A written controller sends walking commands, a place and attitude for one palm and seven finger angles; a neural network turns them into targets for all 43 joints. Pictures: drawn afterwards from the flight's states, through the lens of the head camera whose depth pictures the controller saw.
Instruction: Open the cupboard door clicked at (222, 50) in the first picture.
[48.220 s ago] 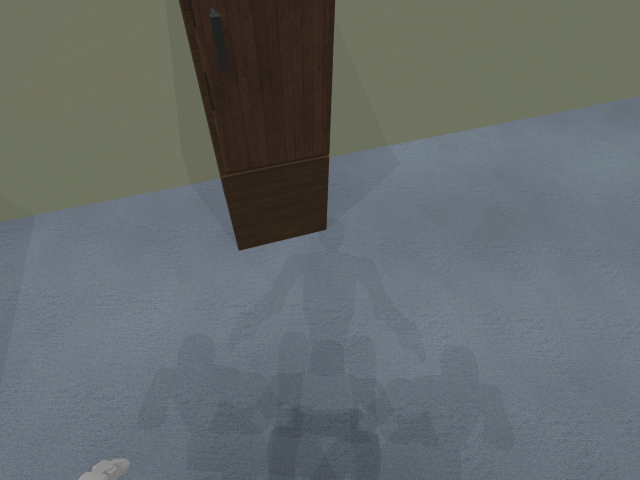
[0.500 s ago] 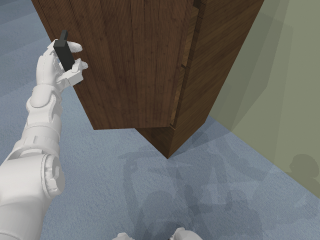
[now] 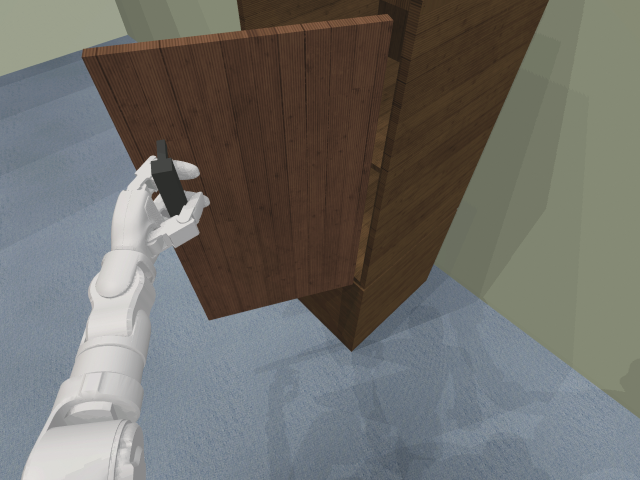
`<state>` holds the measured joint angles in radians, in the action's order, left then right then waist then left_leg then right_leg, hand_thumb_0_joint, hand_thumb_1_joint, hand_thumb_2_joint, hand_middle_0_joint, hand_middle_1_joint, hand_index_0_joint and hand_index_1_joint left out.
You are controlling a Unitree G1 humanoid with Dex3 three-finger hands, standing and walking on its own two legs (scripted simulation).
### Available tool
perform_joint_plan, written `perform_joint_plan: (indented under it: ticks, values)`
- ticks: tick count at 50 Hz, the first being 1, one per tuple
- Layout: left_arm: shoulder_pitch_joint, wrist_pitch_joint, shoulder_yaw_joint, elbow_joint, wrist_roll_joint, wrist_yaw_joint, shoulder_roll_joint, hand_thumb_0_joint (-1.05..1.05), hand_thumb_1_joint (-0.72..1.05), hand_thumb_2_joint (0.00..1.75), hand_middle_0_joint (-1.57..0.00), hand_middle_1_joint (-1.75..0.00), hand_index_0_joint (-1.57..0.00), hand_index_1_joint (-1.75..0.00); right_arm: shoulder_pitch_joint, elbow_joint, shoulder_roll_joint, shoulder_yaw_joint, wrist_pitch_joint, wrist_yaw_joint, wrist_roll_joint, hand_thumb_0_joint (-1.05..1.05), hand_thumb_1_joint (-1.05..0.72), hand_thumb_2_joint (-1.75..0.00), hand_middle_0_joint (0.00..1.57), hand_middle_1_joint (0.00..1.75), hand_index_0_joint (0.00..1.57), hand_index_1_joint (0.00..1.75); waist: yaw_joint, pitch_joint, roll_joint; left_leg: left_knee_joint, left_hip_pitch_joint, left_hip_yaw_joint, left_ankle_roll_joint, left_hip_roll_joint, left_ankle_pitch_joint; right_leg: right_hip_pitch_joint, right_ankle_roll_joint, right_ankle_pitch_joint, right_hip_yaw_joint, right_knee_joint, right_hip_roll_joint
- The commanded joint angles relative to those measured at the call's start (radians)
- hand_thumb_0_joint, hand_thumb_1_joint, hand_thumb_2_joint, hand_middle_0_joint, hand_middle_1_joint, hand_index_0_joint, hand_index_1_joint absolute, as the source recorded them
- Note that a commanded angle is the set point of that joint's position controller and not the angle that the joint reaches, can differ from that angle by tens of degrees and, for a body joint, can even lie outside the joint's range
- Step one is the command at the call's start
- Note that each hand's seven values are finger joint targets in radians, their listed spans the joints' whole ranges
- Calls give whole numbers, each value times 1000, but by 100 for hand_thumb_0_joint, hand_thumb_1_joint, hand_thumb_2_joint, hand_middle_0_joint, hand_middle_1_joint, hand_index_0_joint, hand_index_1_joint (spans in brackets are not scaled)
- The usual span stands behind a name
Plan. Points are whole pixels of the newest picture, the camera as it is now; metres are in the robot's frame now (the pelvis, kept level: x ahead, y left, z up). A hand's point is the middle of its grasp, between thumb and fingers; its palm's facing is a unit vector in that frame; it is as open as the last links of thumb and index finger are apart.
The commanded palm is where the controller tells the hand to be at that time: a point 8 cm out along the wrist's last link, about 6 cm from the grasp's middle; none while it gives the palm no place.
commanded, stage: pull the door open along its arc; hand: left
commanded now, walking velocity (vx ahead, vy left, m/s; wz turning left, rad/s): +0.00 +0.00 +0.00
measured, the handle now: (174, 189) +0.47 +0.18 +0.10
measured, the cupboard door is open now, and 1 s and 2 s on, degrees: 63 96 100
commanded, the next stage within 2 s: open thumb and fingers to let go in 0.62 s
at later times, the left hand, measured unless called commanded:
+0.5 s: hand (267, 291) +0.31 +0.05 +0.10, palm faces +0.40 -0.92 +0.00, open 6.1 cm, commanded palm +0.24 +0.08 +0.10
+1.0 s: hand (283, 302) +0.29 +0.04 +0.11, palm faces +0.38 -0.93 -0.02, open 7.7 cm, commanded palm +0.24 +0.06 +0.10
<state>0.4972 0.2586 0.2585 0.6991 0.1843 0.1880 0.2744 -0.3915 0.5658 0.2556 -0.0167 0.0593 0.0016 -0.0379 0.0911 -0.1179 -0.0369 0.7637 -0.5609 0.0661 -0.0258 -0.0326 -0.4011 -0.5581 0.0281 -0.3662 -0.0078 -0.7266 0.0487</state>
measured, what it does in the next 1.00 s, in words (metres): stands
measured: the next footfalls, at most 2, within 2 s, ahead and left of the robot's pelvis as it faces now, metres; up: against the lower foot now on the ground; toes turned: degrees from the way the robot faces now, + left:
none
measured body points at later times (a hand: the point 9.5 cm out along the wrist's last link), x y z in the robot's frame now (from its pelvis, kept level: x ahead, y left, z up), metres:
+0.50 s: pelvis -0.01 -0.03 +0.01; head -0.01 -0.04 +0.46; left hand +0.28 +0.10 +0.11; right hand +0.19 -0.22 -0.09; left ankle -0.02 +0.10 -0.71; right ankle -0.01 -0.10 -0.71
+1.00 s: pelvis -0.01 -0.04 +0.01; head -0.01 -0.07 +0.46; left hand +0.27 +0.08 +0.11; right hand +0.19 -0.23 -0.09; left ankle -0.02 +0.10 -0.71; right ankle -0.01 -0.10 -0.71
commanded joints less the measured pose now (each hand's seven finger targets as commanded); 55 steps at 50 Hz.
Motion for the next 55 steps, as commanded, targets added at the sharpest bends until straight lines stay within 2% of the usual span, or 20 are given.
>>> perform_joint_plan:
  ticks: [1,2,5,6,8,9,13,14,16,19,24,27,31,35,36,39,44,47,51,55]
  values:
    - [134,7,96,-373,60,-165,132,0,90,90,-40,-135,-40,-135,70,-144,109,50,-67,-4,-3,0,-90,-90,20,30,20,30,-116,-275,27,-96,131,-27,2,36,388,263,-10,468,-26,73,-10]
    - [111,-10,101,-394,48,-233,101,0,90,90,-40,-135,-40,-135,77,-138,103,52,-75,1,2,0,-90,-90,20,30,20,30,-120,-248,59,-103,125,-32,6,35,371,252,-10,439,-35,77,-10]
    - [33,-30,28,-538,-46,-415,9,0,90,90,-40,-135,-40,-135,110,-134,85,54,-87,16,27,0,-90,-90,20,30,20,30,-127,-278,25,-100,169,-32,11,32,423,265,-8,455,-33,62,-20]
    - [4,-38,-33,-586,-83,-455,-42,0,90,90,-40,-135,-40,-135,122,-136,79,55,-85,24,34,0,-90,-90,20,30,20,30,-119,-281,10,-96,188,-29,12,31,434,257,-7,459,-34,61,-23]
    - [-26,-63,-94,-645,-117,-534,-115,0,90,90,-40,-135,-40,-135,150,-139,71,55,-78,28,47,0,-90,-90,20,30,20,30,-113,-278,46,-98,199,-31,13,27,423,265,-8,452,-34,68,-29]
    - [-24,-79,-116,-643,-131,-583,-144,0,90,90,-40,-135,-40,-135,160,-134,70,55,-71,25,53,0,-90,-90,20,30,20,30,-102,-255,111,-100,191,-39,10,26,396,267,-11,429,-34,84,-30]
    - [-17,-146,-251,-740,-193,-722,-280,0,90,90,-40,-135,-40,-135,233,-136,52,49,-50,15,71,0,-90,-90,20,30,20,30,-85,-225,78,-113,213,-44,14,28,327,260,-9,350,-27,112,-44]
    - [-35,-156,-290,-753,-214,-735,-303,0,90,90,-40,-135,-40,-135,236,-134,51,51,-44,10,76,0,-90,-90,20,30,20,30,-73,-222,109,-108,225,-46,9,27,324,259,-10,348,-26,121,-43]
    - [-54,-172,-361,-791,-237,-748,-358,0,90,90,-40,-135,-40,-135,253,-137,40,48,-37,6,81,0,-90,-90,20,30,20,30,-70,-218,81,-112,240,-49,11,30,322,262,-6,355,-25,124,-51]
    - [-106,-179,-442,-821,-260,-755,-416,0,90,90,-40,-135,-40,-135,273,-138,29,48,-30,3,81,0,-90,-90,20,30,20,30,-60,-193,105,-107,255,-53,8,30,316,267,-7,371,-19,141,-58]
    - [-213,-182,-536,-867,-270,-764,-490,0,90,90,-40,-135,-40,-135,311,-145,12,41,-30,11,79,0,-90,-90,20,30,20,30,-71,-154,120,-110,261,-66,8,36,285,276,-9,351,-12,164,-69]
    - [-311,-191,-583,-934,-256,-761,-529,0,90,90,-40,-135,-40,-135,336,-157,0,36,-34,21,72,0,-90,-90,20,30,20,30,-85,-158,87,-107,271,-66,11,41,286,298,-8,371,-5,169,-79]
    - [-479,-221,-595,-1021,-235,-753,-539,0,90,90,-40,-135,-40,-135,360,-171,-15,29,-41,34,67,0,-90,-90,20,30,20,30,-107,-153,103,-108,280,-66,13,44,289,335,-12,397,3,191,-88]
    - [-322,-242,-521,-953,-216,-787,-484,0,90,90,-40,-135,-40,-135,400,-145,-7,18,-42,18,73,0,-90,-90,20,30,20,30,-99,-65,164,-101,253,-72,11,61,213,289,-28,274,49,265,-107]
    - [-222,-241,-491,-917,-214,-801,-457,0,90,90,-40,-135,-40,-135,405,-126,-6,13,-41,11,73,0,-90,-90,20,30,20,30,-87,-44,172,-100,240,-77,10,66,186,268,-31,214,62,281,-113]
    - [-226,-228,-487,-886,-232,-805,-462,0,69,81,-38,-133,-38,-133,396,-114,-9,21,-44,7,80,0,-90,-90,20,30,20,30,-104,-84,148,-102,252,-78,12,68,200,288,-26,208,77,284,-119]
    - [-252,-211,-574,-878,-254,-765,-531,0,34,66,-36,-129,-36,-129,349,-122,-4,31,-46,17,74,0,-90,-90,20,30,20,30,-84,-143,130,-110,275,-75,10,59,264,303,-24,375,27,210,-107]
    - [-250,-206,-580,-872,-246,-750,-533,0,13,57,-35,-127,-35,-127,343,-131,0,33,-46,16,70,0,-90,-90,20,30,20,30,-81,-133,157,-112,270,-77,7,58,256,295,-28,365,22,209,-104]
    - [-229,-205,-605,-873,-251,-754,-553,0,-15,45,-32,-124,-32,-124,349,-134,-2,33,-47,17,66,0,-90,-90,20,30,20,30,-79,-131,124,-109,284,-76,7,55,259,269,-15,326,4,198,-92]
    - [-259,-207,-587,-881,-241,-764,-543,0,-43,33,-30,-121,-30,-121,354,-143,-3,31,-50,19,67,0,-90,-90,20,30,20,30,-95,-140,133,-114,277,-76,8,53,263,279,-12,317,-3,192,-86]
